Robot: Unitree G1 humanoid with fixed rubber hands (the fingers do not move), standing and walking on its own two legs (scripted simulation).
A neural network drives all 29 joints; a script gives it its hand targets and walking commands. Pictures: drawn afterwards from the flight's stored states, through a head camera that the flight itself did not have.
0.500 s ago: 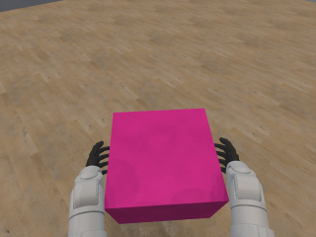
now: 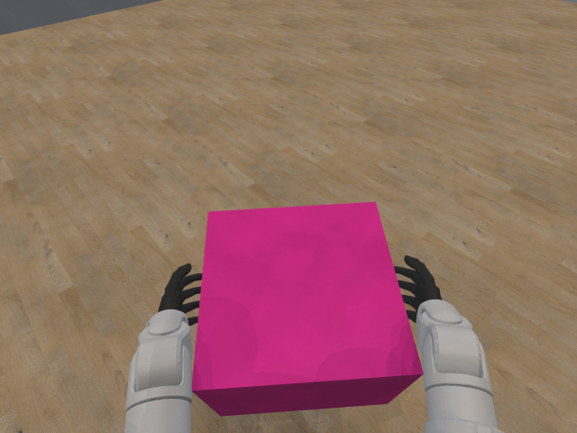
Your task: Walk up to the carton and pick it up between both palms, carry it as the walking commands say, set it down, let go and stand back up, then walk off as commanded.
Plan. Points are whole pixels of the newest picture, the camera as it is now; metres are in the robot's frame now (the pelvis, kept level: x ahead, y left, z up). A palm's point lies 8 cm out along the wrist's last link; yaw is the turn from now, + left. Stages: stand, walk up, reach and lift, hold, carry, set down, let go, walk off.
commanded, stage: hold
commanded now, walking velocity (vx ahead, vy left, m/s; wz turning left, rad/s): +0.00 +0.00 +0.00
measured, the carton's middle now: (298, 308) +0.31 -0.01 -0.03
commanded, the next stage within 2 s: carry in 0.28 s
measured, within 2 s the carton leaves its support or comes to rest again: neither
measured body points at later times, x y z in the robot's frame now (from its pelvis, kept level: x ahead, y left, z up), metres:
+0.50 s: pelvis +0.02 -0.01 -0.02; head -0.08 -0.02 +0.42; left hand +0.29 +0.17 +0.07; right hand +0.29 -0.19 +0.06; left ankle -0.01 +0.13 -0.75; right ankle +0.00 -0.14 -0.75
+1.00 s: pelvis +0.19 +0.04 -0.02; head +0.17 +0.02 +0.43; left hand +0.39 +0.28 +0.06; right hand +0.49 -0.07 +0.05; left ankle +0.12 +0.12 -0.73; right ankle +0.18 -0.07 -0.75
